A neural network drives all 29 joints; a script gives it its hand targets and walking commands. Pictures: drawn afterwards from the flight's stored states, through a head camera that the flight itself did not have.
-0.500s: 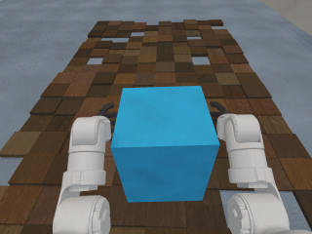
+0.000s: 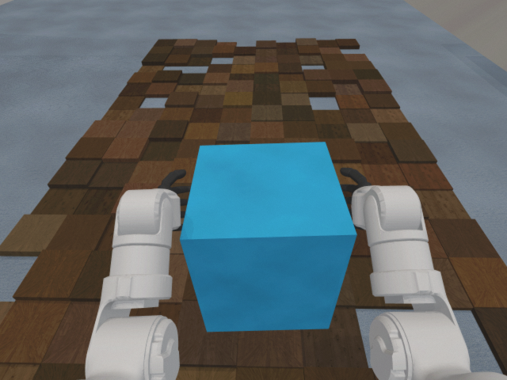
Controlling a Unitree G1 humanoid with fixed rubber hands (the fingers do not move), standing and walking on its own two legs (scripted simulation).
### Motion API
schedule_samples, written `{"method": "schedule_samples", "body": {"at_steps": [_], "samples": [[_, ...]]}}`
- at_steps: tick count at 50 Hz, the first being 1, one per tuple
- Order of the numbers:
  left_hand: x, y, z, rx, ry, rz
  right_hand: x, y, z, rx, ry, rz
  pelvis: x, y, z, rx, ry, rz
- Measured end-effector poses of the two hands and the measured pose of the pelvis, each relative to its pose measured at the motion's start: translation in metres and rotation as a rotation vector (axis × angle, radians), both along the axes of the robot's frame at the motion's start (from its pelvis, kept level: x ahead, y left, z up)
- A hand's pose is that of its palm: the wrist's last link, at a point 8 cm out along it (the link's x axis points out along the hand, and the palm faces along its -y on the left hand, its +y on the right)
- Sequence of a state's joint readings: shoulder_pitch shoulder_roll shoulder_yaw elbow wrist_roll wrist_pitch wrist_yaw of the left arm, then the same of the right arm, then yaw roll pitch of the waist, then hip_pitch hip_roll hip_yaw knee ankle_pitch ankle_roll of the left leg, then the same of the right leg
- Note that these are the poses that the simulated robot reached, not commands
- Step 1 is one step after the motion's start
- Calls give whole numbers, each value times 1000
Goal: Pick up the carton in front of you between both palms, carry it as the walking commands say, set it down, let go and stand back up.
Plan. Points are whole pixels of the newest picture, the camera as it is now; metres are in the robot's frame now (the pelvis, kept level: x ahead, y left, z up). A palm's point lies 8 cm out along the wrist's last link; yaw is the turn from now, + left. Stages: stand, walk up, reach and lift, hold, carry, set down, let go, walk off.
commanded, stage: carry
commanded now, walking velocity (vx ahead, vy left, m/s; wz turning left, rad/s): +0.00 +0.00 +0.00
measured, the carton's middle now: (265, 238) +0.33 +0.00 +0.06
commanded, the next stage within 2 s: none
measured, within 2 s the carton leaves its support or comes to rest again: neither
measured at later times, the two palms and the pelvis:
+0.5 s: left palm (156, 216) +0.32 +0.17 +0.13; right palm (355, 214) +0.32 -0.13 +0.13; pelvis -0.02 +0.01 +0.00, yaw +0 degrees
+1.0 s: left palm (160, 140) +0.46 +0.17 +0.18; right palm (336, 146) +0.43 -0.12 +0.17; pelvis +0.08 +0.04 +0.01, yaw +0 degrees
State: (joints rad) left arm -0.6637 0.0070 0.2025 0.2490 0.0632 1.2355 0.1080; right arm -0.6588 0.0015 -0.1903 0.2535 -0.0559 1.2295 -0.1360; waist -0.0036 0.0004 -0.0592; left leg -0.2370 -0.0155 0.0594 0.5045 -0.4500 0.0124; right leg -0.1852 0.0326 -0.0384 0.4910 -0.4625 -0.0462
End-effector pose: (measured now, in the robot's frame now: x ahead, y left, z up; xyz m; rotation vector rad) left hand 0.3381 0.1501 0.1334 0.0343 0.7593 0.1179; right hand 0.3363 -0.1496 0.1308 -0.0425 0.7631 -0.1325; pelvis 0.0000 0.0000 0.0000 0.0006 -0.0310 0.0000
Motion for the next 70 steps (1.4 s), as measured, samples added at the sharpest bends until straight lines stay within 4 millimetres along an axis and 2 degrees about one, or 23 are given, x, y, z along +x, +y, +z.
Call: {"method": "schedule_samples", "body": {"at_steps": [26,30,35,39,41,47,51,55,58,65,70], "samples": [[-14,15,-1,-2,-9,-8,-16,15,0,-9,-9,-2,-15,14,-3,0,0,-7],[-11,15,10,15,-41,-2,-9,15,8,-4,-41,16,-14,12,-6,-2,1,-6],[0,21,30,8,-78,31,12,21,31,-1,-79,39,-4,9,-5,-9,26,0],[23,28,41,-3,-67,26,36,29,48,-5,-67,29,15,17,0,3,53,3],[40,32,45,-9,-73,16,49,32,53,-7,-72,16,27,24,-4,11,56,3],[90,28,46,-24,-14,-14,77,29,42,-12,-14,-23,64,36,5,-8,71,5],[129,23,47,-33,-5,-29,108,24,43,-14,-6,-41,93,37,11,-20,81,4],[175,19,50,-40,-35,-17,158,19,48,7,-37,-53,132,32,10,-33,89,5],[207,20,46,-32,-52,17,202,21,43,32,-54,-36,167,25,5,-48,66,10],[261,47,31,-22,-28,111,295,48,37,53,-26,45,242,16,15,-24,73,7],[325,60,42,-39,-64,142,361,62,46,74,-60,46,300,23,23,-10,100,9]]}}
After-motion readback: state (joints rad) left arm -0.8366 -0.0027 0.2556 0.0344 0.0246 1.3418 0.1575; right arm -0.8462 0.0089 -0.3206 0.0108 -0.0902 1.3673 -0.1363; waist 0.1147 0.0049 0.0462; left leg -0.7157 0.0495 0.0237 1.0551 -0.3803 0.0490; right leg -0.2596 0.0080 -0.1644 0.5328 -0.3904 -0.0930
